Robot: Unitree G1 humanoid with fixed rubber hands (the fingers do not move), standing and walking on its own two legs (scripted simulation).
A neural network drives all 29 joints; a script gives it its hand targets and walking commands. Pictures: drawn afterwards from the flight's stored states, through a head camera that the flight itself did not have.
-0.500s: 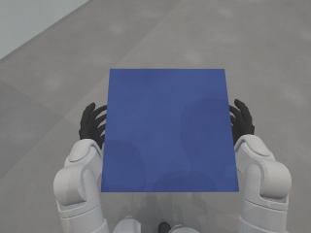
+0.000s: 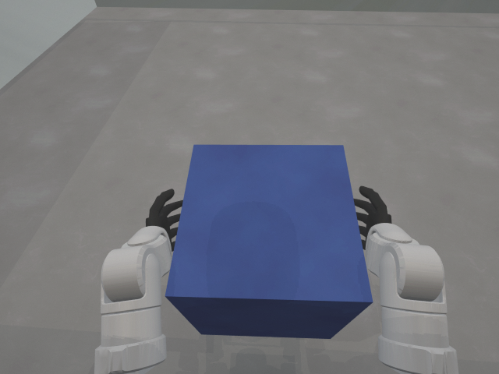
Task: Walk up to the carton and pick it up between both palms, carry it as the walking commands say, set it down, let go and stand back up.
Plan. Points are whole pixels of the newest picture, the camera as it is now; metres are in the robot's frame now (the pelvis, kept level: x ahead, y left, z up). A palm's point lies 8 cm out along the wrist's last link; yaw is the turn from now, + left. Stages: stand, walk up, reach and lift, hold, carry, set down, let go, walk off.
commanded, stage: carry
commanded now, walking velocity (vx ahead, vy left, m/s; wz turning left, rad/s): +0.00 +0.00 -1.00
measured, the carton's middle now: (266, 247) +0.32 +0.01 +0.03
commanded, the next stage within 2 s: none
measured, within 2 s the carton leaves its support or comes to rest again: neither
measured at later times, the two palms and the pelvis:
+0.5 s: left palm (294, 195) +0.37 -0.03 +0.11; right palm out of the picture +0.23 -0.32 +0.12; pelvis +0.04 -0.05 +0.00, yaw -29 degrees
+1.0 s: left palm (480, 271) +0.28 -0.31 +0.05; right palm out of the picture +0.01 -0.48 +0.06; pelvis -0.03 -0.11 +0.00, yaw -58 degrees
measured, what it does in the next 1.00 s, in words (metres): steps to the right, turning right: right foot, then left foot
